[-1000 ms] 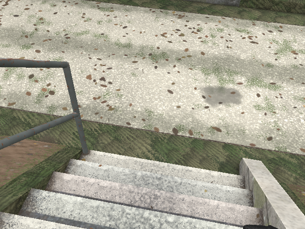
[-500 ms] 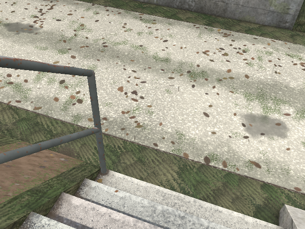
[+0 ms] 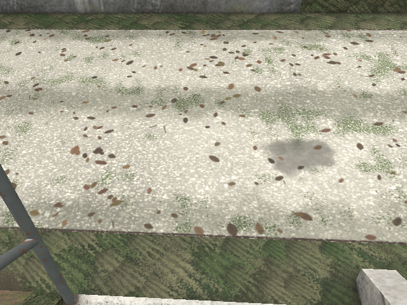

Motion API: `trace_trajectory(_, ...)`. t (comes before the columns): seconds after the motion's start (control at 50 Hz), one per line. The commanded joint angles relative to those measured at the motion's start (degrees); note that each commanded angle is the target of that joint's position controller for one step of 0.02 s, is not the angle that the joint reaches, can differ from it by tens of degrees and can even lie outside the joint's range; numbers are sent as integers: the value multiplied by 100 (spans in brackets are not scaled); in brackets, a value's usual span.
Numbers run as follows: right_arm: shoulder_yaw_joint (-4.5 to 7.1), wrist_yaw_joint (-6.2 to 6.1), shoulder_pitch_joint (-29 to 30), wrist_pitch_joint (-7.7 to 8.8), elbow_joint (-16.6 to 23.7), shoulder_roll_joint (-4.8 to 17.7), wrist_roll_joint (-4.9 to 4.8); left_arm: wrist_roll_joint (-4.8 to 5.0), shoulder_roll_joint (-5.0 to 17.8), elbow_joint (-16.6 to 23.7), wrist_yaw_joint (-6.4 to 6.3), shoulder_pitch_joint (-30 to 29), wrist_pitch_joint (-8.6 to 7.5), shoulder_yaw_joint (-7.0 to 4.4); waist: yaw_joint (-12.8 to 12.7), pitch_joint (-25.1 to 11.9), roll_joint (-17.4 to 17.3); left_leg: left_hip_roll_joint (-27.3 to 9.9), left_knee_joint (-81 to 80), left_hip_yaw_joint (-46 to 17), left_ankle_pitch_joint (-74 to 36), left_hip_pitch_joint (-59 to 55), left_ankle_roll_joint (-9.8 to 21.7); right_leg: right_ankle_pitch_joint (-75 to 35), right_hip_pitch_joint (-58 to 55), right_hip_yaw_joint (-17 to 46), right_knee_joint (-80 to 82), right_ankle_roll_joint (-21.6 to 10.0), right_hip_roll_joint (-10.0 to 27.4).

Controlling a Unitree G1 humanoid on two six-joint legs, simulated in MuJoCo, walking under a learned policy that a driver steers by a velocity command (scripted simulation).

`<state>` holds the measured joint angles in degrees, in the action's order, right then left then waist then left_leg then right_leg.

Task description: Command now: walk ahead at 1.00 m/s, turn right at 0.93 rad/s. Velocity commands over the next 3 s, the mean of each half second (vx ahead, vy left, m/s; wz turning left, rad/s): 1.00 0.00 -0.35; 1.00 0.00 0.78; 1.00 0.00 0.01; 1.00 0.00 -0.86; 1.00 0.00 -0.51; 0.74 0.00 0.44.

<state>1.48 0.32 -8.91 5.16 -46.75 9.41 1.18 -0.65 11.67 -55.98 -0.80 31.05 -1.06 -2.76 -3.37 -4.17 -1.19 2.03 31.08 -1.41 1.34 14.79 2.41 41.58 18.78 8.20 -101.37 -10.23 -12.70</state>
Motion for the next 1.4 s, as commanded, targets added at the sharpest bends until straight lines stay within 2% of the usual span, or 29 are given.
trace_trajectory(0.02, 220, 154, -2107, 24, -417, 569, -12, -71, 57, 579, -209, -9, -79, 26, 434, 128, -328, -2419, 1120, -1527, -5604, -4111, 312, -346, 4832, 91, -743, -88, 1031)
trace_trajectory(0.06, 142, 136, -1930, 76, -406, 302, -44, -289, 304, 639, -103, -903, 30, -99, 399, 679, 415, -1707, 515, -1135, -2452, -1822, 334, -1637, 4510, -199, -254, -65, 1350)
trace_trajectory(0.08, 123, 80, -2223, 236, -599, 419, -60, -357, 53, 1007, -74, -1259, -19, -45, 366, 888, -1146, -2234, 1139, -1597, -3533, -1602, 514, -2185, 4984, 136, 153, -113, 1514)
trace_trajectory(0.12, 110, -84, -1724, 275, -765, 448, -77, -354, 87, 1256, 76, -2028, 3, 21, 184, 1564, -745, -2038, 632, -1163, -988, 1236, 335, -4439, 3084, 111, 3438, 384, 1644)
trace_trajectory(0.18, -107, -249, -1264, 386, -785, 40, -150, -20, 59, 933, 363, -1639, -193, 47, -313, 1248, 336, -892, 1687, 223, 1594, 3115, -180, -8546, 446, -622, 5296, 349, 1102)
trace_trajectory(0.24, 137, -251, -588, 390, -770, 1192, -172, 20, 209, 449, 337, -677, -118, 47, -747, 244, -901, -1173, 2895, 418, 539, 3419, 246, -8198, -2839, -1860, 4408, 400, 690)
trace_trajectory(0.28, 162, -159, -785, 181, -901, 1352, -141, -157, 1111, -373, 62, 1738, 47, -285, -1769, 158, 88, -824, 7108, 611, -1739, 3616, 56, -6207, -4391, -1341, 5610, -342, 1013)
trace_trajectory(0.3, 265, -322, -571, -105, -914, 1238, 60, -48, 1325, 26, 193, 973, 23, -353, -1836, 1159, 1225, 410, 9633, 601, 2945, 3073, 175, -5621, -2915, -108, 8879, -761, 2027)
trace_trajectory(0.32, 133, -365, -1591, -92, -461, 627, -99, -215, 1110, 190, 271, 261, -126, -105, -366, 662, 1334, 535, 9295, -649, 4716, 4773, 432, -9779, -4062, 350, 5576, -214, 2782)
trace_trajectory(0.4, 180, -234, -2338, -209, -992, 393, 74, -61, 435, 250, 168, -1099, -418, 120, 1020, 886, 99, -344, 4488, -656, 1049, 3221, 362, -5823, -134, -178, 6546, 370, 2795)
trace_trajectory(0.44, 171, -294, -2140, -497, -1129, 404, 419, -81, 919, -22, 183, -897, -590, -36, 818, 1084, 696, -505, 4826, -204, 173, 2357, 42, -5524, 1387, 636, 6134, -344, 3405)
trace_trajectory(0.52, 105, 131, -730, -198, -670, 237, -101, 187, 521, 5, -27, -1455, -877, 85, 836, 1059, 101, -185, 1439, 510, -4438, -396, 165, -1382, 2936, -1419, 5469, 577, 2265)
trace_trajectory(0.58, 353, -20, -3699, -672, -1552, 709, 77, 109, 1085, -27, 1, -2443, -748, -119, 2087, 348, 1427, -45, 2987, 1135, -2516, -1932, 699, -5316, 2296, -1522, 3134, 728, 2676)
trace_trajectory(0.62, 534, 11, -4463, -660, -1557, 1029, 27, -34, 623, 164, -44, -3064, -471, -132, 3077, 1203, -726, -589, -739, -187, -219, -1794, 1816, -3664, 2337, -2056, -2438, 726, 1341)
trace_trajectory(0.64, 334, 102, -3488, -530, -1557, 932, -78, -186, -23, 760, -165, -3401, -348, 68, 2199, 1981, -2241, -435, 454, -55, -3624, -1343, 1235, 66, 3806, -1897, -3352, 490, 716)
trace_trajectory(0.66, 49, 47, -3043, -349, -1511, 599, -282, -339, -337, 1363, -133, -2708, -355, 247, 849, 1464, -1824, -401, 1404, -1713, -5404, -1903, 1321, -75, 4835, -1064, -1793, 591, 960)
trace_trajectory(0.7, 135, -71, -3129, -235, -1601, 834, -150, -596, 63, 773, -40, -1931, -360, 142, 511, 1148, 490, -982, 1305, -3220, -1904, -1248, 1691, 166, 4997, -290, -451, 629, 1502)
trace_trajectory(0.78, 130, -222, -1829, 19, -1005, 1140, 126, -345, 169, 771, -77, -2156, -309, 174, 24, 618, -339, -733, 657, -3739, -1063, 2258, 1893, -4029, 1502, -671, 2558, 1352, 1164)
trace_trajectory(0.86, 111, -139, -1616, 68, -823, 732, -241, -18, 50, 1298, 164, -3018, -407, 190, 677, 782, -130, 552, 1782, -2229, 1797, 2743, 1121, -6949, -922, -952, 6381, 1213, 819)
trace_trajectory(0.94, 256, 74, -386, -92, -590, 862, 37, -14, 852, -22, -30, 1657, -318, -313, -1632, -153, 19, 875, 7343, -1436, -289, 3372, 803, -6664, -4570, -346, 7165, 777, 1511)
trace_trajectory(0.96, 234, 40, 72, -130, -380, 454, 92, -12, 879, -4, 49, 1497, -332, -336, -1654, 545, 455, 1537, 9591, -909, 3619, 4461, 813, -6104, -4402, 236, 7632, 597, 2249)
trace_trajectory(0.98, 58, -152, -835, -114, 246, -21, -228, -204, 682, 369, 198, 290, -440, -131, -62, 611, 1403, 781, 9818, -414, 3896, 5874, 862, -9583, -4608, 683, 5574, 849, 3230)
trace_trajectory(1.04, 35, -168, -457, -321, 101, 20, 305, 32, 11, 221, 343, 255, -570, 7, 78, 776, 429, -240, 8952, -355, 3138, 6454, 846, -6231, -2897, 1240, 6454, 25, 3514)
trace_trajectory(1.1, 23, 180, 590, -277, 542, 251, 94, -218, 179, 342, -49, -1339, -752, 127, 921, 2120, 152, -547, 3466, -1103, -898, 2555, 169, -2426, 2674, 848, 7976, 266, 3001)
trace_trajectory(1.18, 19, 463, 494, -112, -257, 483, 70, 210, 500, 114, -37, -1022, -906, 57, 747, 1499, -244, -158, 1326, 203, -4347, 297, 358, -1609, 2244, -624, 6802, 301, 1818)
trace_trajectory(1.28, 124, 134, -34, -127, -560, 901, 36, -360, 568, -679, -42, 884, -268, 71, 150, 918, 405, -347, -1203, 742, -2116, -444, 154, -5478, -1133, -97, 3172, -108, 1771)
trace_trajectory(1.32, 316, 147, -1789, -68, -939, 1478, 289, -73, 631, -559, -46, 158, -226, -86, 1196, 505, -11, -1410, -847, -490, -3128, -3415, 525, -299, 1768, -362, -578, -9, 847)
trace_trajectory(1.34, 306, 111, -2090, -1, -953, 1590, 335, 331, 350, -158, -191, 601, -337, -1, 713, -746, -650, -2567, 1451, -1041, -5427, -5722, 472, 80, 3640, -76, -833, 65, 1375)
trace_trajectory(1.4, 351, -27, -1684, 88, -952, 1203, 279, -108, 623, 196, -140, -949, -403, -100, 1082, -743, -185, -2663, -291, -2059, 852, -3696, 1001, -1830, 4242, -307, 426, 74, 1988)
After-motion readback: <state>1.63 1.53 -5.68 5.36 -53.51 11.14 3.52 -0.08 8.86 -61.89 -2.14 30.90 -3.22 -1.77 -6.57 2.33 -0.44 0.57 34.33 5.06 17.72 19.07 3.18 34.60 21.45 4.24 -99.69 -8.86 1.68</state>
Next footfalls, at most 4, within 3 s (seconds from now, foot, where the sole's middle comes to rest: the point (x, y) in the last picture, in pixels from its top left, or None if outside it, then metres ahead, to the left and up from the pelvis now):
0.30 right None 0.26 -0.08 -0.98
0.62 left None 0.51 0.04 -1.17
0.96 right None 0.80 -0.14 -1.36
1.30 left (189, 282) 1.09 0.23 -1.55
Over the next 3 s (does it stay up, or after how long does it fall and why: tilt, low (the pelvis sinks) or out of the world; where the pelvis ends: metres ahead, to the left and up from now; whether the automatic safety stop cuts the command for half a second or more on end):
stays up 2.49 -0.02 -0.81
